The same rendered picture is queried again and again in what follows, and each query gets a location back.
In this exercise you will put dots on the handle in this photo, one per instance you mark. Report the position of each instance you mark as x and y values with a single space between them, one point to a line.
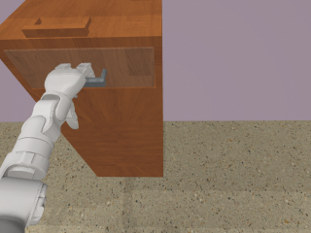
97 81
55 30

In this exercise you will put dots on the robot left forearm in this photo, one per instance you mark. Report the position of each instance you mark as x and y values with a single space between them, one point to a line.
30 156

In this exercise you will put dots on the left robot hand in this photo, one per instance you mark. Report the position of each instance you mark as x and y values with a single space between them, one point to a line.
69 81

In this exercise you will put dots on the left robot upper arm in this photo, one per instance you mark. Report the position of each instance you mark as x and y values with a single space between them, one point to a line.
22 202

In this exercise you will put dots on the cabinet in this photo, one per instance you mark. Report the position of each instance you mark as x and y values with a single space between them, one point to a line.
120 131

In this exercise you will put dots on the drawer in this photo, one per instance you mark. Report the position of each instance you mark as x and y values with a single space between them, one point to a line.
126 66

